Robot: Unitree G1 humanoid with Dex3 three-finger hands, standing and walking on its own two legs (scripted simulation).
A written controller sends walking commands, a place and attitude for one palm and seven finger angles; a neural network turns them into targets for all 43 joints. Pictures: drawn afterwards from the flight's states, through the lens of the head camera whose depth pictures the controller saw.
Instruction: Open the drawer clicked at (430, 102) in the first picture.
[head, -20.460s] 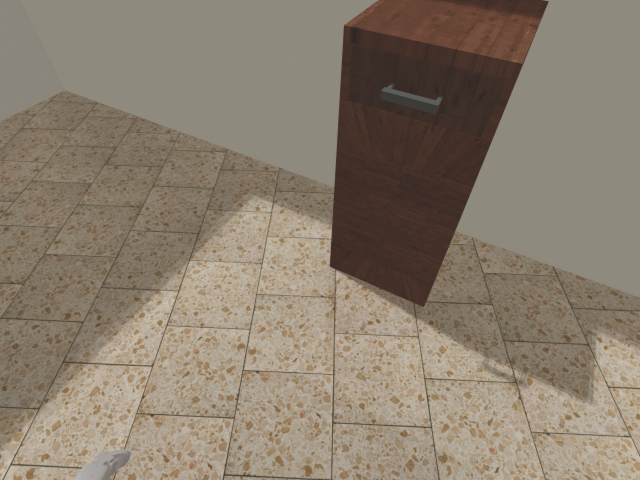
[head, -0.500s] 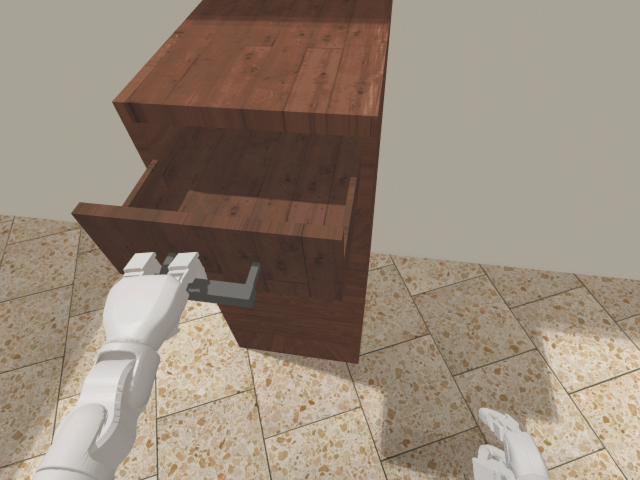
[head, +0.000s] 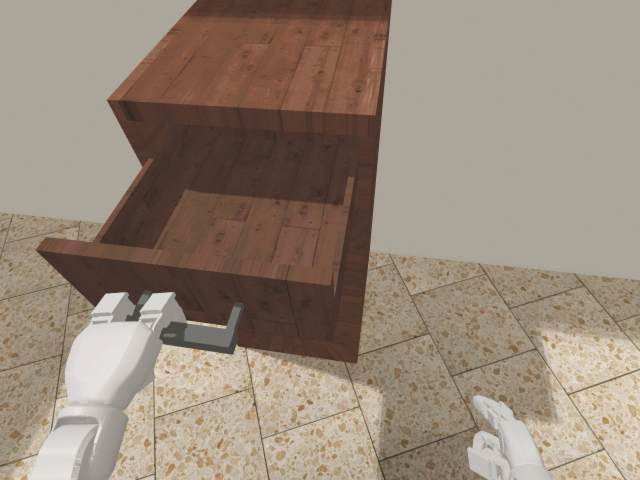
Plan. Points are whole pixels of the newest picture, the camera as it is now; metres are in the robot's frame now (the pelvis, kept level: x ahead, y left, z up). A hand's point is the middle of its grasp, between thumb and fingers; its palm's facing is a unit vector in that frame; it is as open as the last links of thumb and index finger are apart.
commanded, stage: pull the drawer open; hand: left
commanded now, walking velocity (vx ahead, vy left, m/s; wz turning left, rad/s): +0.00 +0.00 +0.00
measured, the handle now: (184, 319) +0.28 +0.20 +0.06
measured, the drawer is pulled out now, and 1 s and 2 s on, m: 0.25 0.30 0.30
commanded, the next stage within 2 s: open the thumb to release the handle in 0.52 s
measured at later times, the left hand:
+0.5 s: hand (121, 416) +0.17 +0.24 +0.03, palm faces +0.02 -0.09 -1.00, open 5.5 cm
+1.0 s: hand (111, 411) +0.18 +0.26 +0.03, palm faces +0.00 -0.07 -1.00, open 9.7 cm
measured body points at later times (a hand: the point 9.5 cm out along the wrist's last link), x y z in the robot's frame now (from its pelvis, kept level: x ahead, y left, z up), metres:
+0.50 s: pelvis -0.01 +0.00 -0.01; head +0.04 -0.02 +0.44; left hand +0.17 +0.25 +0.09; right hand +0.20 -0.22 -0.11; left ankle -0.02 +0.10 -0.71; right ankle -0.03 -0.10 -0.71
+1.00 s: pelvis -0.01 +0.00 -0.01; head +0.04 -0.02 +0.44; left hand +0.17 +0.26 +0.08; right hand +0.19 -0.23 -0.12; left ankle -0.02 +0.10 -0.71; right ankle -0.03 -0.10 -0.71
